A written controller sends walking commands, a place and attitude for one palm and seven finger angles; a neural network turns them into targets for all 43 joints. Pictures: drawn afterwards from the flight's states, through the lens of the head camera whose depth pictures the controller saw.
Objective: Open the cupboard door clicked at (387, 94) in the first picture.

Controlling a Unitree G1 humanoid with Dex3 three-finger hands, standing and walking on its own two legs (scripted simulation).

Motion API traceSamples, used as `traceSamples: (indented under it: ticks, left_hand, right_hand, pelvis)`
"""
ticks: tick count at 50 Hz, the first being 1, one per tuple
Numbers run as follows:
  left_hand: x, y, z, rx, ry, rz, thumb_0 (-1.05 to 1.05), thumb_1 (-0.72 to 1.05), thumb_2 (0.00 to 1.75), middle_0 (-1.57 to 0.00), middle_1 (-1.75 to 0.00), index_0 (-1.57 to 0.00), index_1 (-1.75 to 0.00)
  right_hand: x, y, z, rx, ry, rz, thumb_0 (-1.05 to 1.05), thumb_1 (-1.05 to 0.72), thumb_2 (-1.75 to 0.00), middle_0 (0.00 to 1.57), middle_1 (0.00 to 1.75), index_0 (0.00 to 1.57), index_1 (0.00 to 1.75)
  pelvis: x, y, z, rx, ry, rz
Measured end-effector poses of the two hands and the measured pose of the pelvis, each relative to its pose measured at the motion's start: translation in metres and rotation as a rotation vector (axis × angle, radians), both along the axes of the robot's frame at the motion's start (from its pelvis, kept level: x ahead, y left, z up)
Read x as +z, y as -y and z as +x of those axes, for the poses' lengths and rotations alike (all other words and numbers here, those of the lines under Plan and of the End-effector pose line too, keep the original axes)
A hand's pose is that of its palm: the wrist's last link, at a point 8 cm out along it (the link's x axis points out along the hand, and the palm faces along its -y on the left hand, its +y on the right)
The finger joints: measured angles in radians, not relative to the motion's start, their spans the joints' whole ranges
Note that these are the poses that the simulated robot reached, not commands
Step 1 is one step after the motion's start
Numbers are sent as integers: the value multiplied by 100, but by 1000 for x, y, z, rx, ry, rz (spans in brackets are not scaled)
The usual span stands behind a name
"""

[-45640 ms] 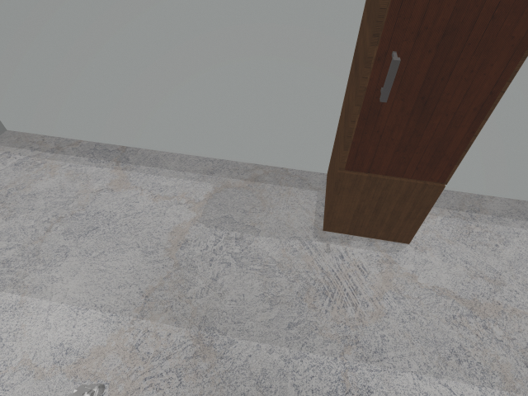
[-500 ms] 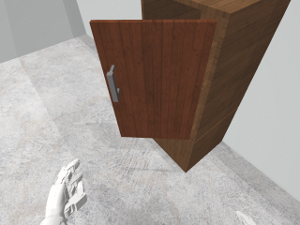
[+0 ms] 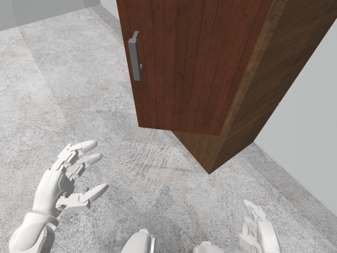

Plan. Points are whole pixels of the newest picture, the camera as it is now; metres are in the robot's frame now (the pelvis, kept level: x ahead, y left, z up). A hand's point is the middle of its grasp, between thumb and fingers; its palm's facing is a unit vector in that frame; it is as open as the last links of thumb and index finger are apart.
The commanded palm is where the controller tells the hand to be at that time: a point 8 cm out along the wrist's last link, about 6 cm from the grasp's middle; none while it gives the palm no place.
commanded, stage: raise the hand with hooked fingers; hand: left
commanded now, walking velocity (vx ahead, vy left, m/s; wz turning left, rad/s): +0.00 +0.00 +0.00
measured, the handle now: (136, 56) +0.60 +0.14 +0.11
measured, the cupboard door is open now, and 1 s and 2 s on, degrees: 47 47 47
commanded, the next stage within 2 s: move the hooked fingers beside the handle in 1.40 s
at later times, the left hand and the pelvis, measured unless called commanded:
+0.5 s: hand (57, 159) +0.27 +0.25 +0.10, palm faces -0.01 -1.00 -0.05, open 13.1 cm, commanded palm +0.25 +0.30 +0.11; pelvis +0.01 +0.02 +0.03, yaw -1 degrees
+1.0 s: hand (34, 127) +0.32 +0.29 +0.15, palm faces -0.01 -1.00 -0.03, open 14.0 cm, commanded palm +0.28 +0.33 +0.14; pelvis +0.02 +0.02 +0.05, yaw -1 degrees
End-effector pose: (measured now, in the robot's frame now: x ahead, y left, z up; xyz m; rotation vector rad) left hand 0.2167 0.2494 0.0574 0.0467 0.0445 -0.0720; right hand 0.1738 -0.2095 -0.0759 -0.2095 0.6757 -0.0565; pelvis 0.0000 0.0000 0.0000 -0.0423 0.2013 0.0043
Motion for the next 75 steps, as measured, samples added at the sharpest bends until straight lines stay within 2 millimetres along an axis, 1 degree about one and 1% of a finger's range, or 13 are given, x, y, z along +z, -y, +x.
traceSamples:
  ticks: [3,6,11,15,19,24,30,37,44,50,58,65,75]
  left_hand:
    - [5,-7,8,10,-37,-8,0,21,60,-25,-74,-25,-75]
    - [12,-16,13,33,-27,-4,0,15,57,-26,-79,-26,-79]
    - [21,-26,18,46,7,10,0,3,52,-26,-86,-26,-87]
    - [23,-33,23,42,7,5,0,-6,48,-27,-92,-27,-93]
    - [29,-42,28,48,15,4,0,-16,44,-28,-98,-28,-99]
    - [42,-54,35,59,39,6,-1,-28,39,-29,-106,-29,-106]
    - [56,-66,45,61,41,7,-1,-40,34,-30,-114,-30,-114]
    - [68,-82,56,71,36,-2,-1,-47,31,-30,-118,-30,-119]
    - [79,-93,69,66,38,-8,-2,-49,30,-30,-119,-30,-120]
    - [89,-97,78,56,56,-14,-2,-50,30,-30,-120,-30,-120]
    - [82,-87,79,43,28,-19,-2,-50,30,-30,-120,-30,-120]
    - [83,-82,74,61,52,-11,-2,-50,30,-30,-120,-30,-120]
    - [84,-79,73,55,33,-7,-2,-50,30,-30,-120,-30,-120]
  right_hand:
    - [1,2,-20,-48,-37,7,1,-91,-90,21,31,21,30]
    - [5,9,-33,-78,-56,-11,1,-90,-90,21,31,21,30]
    - [14,24,-41,-98,-63,-65,1,-90,-90,21,31,21,30]
    - [24,32,-36,-104,-42,-100,1,-91,-90,20,30,21,30]
    - [35,32,-24,-94,-4,-116,1,-91,-90,20,30,20,30]
    - [45,22,-6,-66,43,-106,1,-91,-90,20,30,20,30]
    - [50,7,8,-30,68,-73,1,-91,-90,20,30,21,30]
    - [50,-1,8,-14,48,-57,1,-91,-90,20,30,21,30]
    - [49,9,-4,-33,5,-75,1,-91,-90,21,31,21,30]
    - [50,20,-16,-61,-17,-90,1,-91,-90,20,30,21,30]
    - [52,30,-25,-79,-24,-96,1,-91,-90,20,30,21,30]
    - [50,29,-25,-77,-21,-86,1,-91,-90,20,30,21,30]
    - [48,26,-19,-66,-3,-66,1,-91,-90,20,30,21,30]
  pelvis:
    - [7,-4,2,-12,5,5]
    - [12,-7,4,-20,10,9]
    - [17,-13,6,-22,17,10]
    - [20,-16,8,-22,26,9]
    - [24,-18,11,-20,38,7]
    - [28,-20,14,-15,54,4]
    - [34,-22,16,-12,71,4]
    - [39,-21,17,-11,85,6]
    - [42,-20,18,-13,93,7]
    - [45,-18,18,-20,97,11]
    - [46,-16,16,-27,96,16]
    - [46,-13,15,-27,103,17]
    - [46,-9,14,-24,104,20]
